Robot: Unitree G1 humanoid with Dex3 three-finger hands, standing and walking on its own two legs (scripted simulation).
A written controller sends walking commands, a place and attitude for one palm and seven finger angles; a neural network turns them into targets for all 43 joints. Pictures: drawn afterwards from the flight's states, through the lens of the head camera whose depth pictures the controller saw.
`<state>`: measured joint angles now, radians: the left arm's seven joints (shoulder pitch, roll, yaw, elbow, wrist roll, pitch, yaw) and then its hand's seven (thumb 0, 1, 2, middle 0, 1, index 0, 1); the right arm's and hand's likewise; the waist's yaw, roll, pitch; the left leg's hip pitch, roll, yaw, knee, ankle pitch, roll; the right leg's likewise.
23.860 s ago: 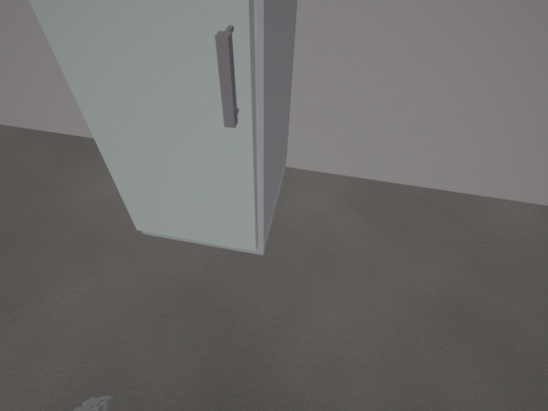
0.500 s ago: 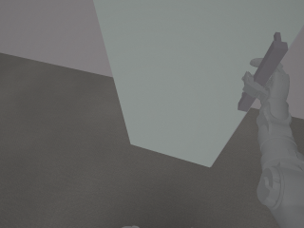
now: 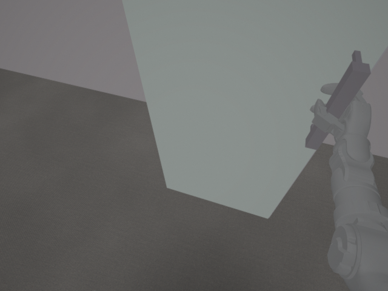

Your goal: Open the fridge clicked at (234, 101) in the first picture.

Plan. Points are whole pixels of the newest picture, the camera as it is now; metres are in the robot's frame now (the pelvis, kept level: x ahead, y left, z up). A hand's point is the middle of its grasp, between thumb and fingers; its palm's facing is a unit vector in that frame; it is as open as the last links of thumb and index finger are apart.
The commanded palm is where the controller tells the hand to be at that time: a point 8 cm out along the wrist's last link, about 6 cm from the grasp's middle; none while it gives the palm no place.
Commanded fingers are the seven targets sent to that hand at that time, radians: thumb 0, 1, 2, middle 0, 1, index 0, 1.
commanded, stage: grip the handle and tug to test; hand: right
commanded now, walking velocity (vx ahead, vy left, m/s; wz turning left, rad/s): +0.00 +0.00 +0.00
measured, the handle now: (331, 105) +0.51 -0.21 +0.11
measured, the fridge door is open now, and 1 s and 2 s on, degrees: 0 6 2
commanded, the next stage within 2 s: move the hooked fingers beside the handle in 0.24 s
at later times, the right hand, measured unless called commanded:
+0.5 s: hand (318, 126) +0.44 -0.17 +0.12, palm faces +0.15 +0.99 +0.02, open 6.0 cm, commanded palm +0.40 -0.24 +0.12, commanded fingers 0.00 -0.45 -0.71 0.40 1.34 0.40 1.34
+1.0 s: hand (349, 133) +0.42 -0.22 +0.13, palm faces +0.19 +0.98 +0.01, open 12.8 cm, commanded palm +0.40 -0.26 +0.12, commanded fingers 0.00 0.50 -0.30 0.30 1.20 0.30 1.20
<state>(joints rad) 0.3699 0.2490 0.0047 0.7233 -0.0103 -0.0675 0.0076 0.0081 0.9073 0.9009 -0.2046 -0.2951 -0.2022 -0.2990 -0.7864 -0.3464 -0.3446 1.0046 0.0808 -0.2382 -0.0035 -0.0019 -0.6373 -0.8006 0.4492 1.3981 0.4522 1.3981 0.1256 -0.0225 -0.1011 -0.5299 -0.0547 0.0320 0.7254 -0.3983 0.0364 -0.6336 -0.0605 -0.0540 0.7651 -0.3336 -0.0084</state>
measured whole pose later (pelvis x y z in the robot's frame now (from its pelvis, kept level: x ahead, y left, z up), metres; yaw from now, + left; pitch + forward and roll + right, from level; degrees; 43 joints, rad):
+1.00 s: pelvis -0.03 +0.00 +0.00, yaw -2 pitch +8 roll +2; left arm 0.35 0.27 -0.01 0.77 -0.04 -0.08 0.05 0.01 0.91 0.90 -0.20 -0.30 -0.20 -0.30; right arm -0.78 -0.39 -0.31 1.05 0.14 -0.25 0.09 0.00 0.35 -0.36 0.34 1.24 0.35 1.23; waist 0.09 -0.03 -0.07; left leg -0.50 -0.05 0.07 0.72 -0.37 0.04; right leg -0.62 -0.04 -0.01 0.76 -0.28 -0.01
